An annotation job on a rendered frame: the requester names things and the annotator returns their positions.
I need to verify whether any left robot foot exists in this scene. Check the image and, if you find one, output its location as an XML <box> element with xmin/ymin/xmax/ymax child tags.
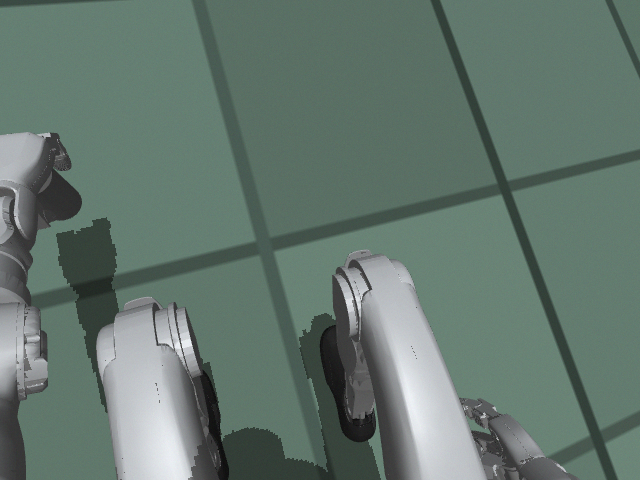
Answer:
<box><xmin>200</xmin><ymin>370</ymin><xmax>229</xmax><ymax>480</ymax></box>

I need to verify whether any right robot hand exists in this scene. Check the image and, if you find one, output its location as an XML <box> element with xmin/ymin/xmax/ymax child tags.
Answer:
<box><xmin>459</xmin><ymin>398</ymin><xmax>546</xmax><ymax>480</ymax></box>

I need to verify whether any right robot foot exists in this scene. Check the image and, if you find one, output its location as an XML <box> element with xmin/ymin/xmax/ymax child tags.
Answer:
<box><xmin>320</xmin><ymin>325</ymin><xmax>376</xmax><ymax>442</ymax></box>

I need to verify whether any left robot arm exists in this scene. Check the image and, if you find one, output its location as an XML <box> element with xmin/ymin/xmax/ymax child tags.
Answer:
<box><xmin>0</xmin><ymin>180</ymin><xmax>48</xmax><ymax>480</ymax></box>

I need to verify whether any left robot hand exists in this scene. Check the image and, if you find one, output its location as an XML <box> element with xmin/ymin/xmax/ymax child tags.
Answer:
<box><xmin>0</xmin><ymin>132</ymin><xmax>72</xmax><ymax>230</ymax></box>

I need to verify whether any can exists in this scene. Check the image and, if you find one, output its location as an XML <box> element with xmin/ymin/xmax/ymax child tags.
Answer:
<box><xmin>36</xmin><ymin>169</ymin><xmax>82</xmax><ymax>221</ymax></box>

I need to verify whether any right robot arm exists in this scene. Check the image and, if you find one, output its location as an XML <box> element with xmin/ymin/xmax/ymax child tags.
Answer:
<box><xmin>519</xmin><ymin>457</ymin><xmax>580</xmax><ymax>480</ymax></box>

